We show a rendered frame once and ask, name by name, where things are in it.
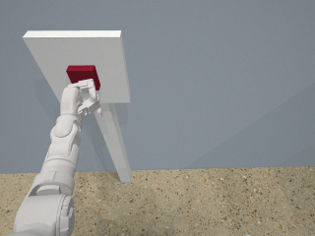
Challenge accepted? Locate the robot left forearm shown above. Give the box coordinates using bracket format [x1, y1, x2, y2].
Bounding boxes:
[13, 114, 83, 233]

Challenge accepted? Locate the robot left upper arm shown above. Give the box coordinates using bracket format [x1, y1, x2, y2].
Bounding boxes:
[4, 194, 75, 236]

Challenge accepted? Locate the panel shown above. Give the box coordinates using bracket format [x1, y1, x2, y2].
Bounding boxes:
[23, 30, 132, 183]

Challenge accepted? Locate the button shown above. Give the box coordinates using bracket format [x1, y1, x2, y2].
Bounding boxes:
[66, 65, 100, 90]

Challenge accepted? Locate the robot left hand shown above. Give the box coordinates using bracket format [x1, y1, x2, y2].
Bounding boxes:
[60, 79, 102, 122]

